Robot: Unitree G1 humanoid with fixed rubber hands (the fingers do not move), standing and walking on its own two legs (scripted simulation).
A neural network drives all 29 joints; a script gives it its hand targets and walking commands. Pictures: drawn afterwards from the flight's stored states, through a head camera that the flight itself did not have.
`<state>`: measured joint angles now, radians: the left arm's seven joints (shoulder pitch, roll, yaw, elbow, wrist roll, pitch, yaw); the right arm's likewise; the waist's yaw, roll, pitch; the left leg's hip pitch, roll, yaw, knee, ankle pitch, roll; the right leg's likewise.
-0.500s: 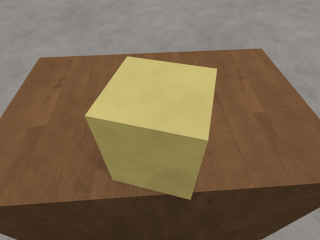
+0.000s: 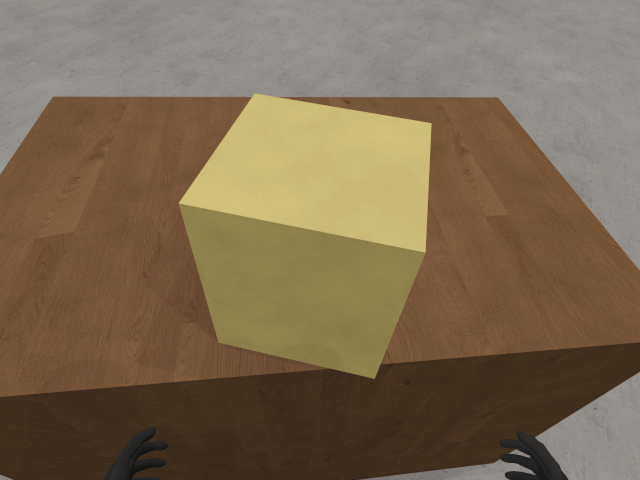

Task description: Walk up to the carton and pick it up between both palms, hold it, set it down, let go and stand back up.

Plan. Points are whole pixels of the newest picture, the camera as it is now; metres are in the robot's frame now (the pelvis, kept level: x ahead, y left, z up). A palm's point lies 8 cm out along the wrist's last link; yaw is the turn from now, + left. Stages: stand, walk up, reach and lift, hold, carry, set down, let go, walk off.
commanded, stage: reach and lift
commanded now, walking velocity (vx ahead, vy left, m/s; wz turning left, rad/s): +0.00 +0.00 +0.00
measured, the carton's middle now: (316, 241) +0.39 +0.02 +0.11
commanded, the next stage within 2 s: none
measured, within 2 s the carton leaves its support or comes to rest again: neither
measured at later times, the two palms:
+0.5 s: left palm out of the picture +0.12 +0.24 -0.02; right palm out of the picture +0.11 -0.22 -0.01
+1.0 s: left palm out of the picture +0.14 +0.24 +0.03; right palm (533, 465) +0.15 -0.19 +0.04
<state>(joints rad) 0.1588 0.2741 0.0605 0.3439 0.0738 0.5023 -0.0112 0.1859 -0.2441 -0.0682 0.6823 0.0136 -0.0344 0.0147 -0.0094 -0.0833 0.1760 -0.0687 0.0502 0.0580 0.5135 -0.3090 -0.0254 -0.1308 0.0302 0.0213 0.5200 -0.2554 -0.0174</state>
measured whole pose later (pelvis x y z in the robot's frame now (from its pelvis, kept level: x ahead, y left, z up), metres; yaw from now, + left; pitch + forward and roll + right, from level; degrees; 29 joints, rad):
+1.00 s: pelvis -0.01 +0.00 +0.01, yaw +2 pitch -6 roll +0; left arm 0.41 0.42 0.00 -0.22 -0.25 0.42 -0.07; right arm 0.56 -0.04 0.00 -0.40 0.13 0.44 -0.20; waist 0.05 -0.03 0.09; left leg -0.05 0.04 0.05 0.37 -0.21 -0.03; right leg -0.10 0.02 0.00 0.39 -0.18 -0.02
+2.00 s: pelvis +0.01 +0.03 +0.01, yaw +0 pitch -5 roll -1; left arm 0.12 0.40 0.05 -0.42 -0.34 0.65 -0.06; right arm 0.24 -0.18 -0.08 -0.53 0.31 0.58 -0.25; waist -0.02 0.01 0.09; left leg -0.02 0.03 0.08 0.34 -0.23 0.01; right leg -0.05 0.01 0.05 0.28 -0.14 0.02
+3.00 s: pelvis -0.01 +0.03 +0.01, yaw +1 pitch -1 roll -1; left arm -0.72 0.48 0.01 0.28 -0.32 0.80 -0.01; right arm -0.56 -0.25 -0.10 0.14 0.41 0.63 -0.27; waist -0.12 -0.04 0.01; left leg -0.17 0.03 0.06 0.41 -0.22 0.01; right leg -0.18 0.01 0.04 0.33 -0.12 0.02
